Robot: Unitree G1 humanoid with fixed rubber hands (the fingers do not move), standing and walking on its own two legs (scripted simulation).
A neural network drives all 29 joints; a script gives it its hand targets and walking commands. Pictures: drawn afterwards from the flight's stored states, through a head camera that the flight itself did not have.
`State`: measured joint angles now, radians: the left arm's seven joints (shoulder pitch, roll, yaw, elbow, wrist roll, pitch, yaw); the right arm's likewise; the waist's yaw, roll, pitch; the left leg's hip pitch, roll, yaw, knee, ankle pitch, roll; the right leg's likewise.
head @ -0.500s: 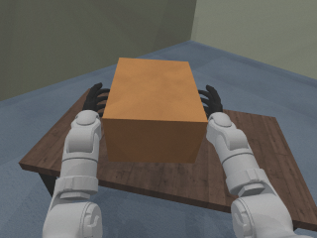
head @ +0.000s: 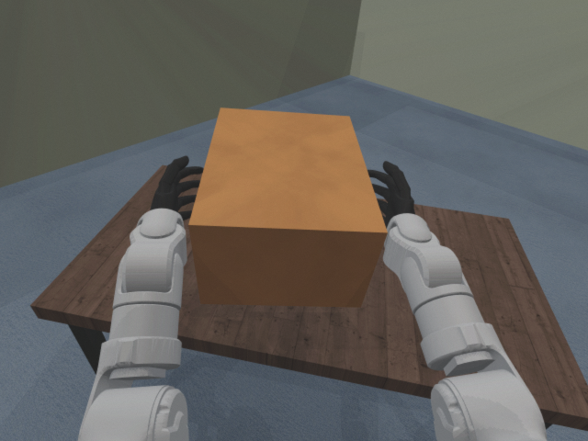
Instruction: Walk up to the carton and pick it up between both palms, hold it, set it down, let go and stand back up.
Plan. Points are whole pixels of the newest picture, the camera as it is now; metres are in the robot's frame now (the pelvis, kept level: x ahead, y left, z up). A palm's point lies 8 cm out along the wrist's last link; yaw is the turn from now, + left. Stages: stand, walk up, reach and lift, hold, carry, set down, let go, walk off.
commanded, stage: hold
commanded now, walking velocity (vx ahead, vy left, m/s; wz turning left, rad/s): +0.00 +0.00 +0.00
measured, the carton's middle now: (284, 198) +0.42 +0.00 +0.16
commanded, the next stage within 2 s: none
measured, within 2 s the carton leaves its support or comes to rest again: neither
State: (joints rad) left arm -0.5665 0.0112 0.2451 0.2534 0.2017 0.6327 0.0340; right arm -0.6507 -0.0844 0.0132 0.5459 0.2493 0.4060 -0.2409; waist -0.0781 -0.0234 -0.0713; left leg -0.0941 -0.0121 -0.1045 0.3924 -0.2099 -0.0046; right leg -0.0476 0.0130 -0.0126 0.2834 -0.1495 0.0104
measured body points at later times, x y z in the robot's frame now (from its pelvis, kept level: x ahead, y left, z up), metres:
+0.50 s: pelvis +0.00 -0.01 +0.00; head -0.06 +0.01 +0.45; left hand +0.38 +0.15 +0.19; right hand +0.38 -0.16 +0.19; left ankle +0.01 +0.12 -0.75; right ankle +0.01 -0.13 -0.75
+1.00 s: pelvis +0.00 +0.00 +0.00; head -0.05 +0.02 +0.45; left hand +0.38 +0.16 +0.18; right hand +0.37 -0.16 +0.18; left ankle +0.01 +0.12 -0.75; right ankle +0.01 -0.13 -0.75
